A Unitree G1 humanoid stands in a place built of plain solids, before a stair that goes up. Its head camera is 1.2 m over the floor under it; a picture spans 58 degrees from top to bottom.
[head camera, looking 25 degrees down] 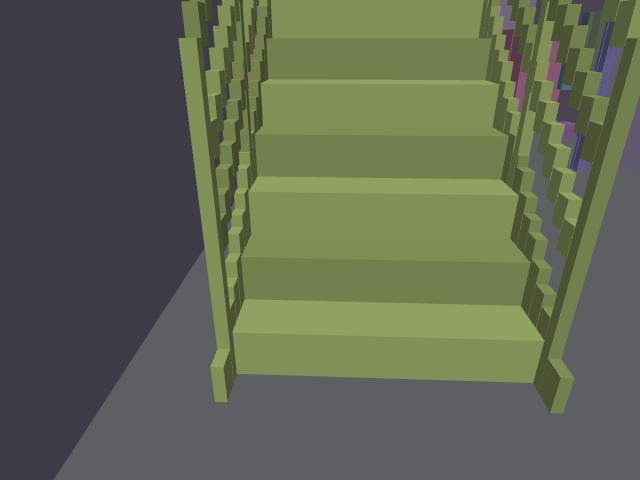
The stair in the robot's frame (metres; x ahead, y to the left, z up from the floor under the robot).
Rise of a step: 0.20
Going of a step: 0.23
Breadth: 1.24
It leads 3 degrees to the right of straight ahead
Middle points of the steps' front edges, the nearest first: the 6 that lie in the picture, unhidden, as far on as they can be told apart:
1.30 -0.24 0.20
1.53 -0.25 0.40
1.76 -0.26 0.60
1.98 -0.27 0.80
2.21 -0.28 1.00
2.44 -0.29 1.20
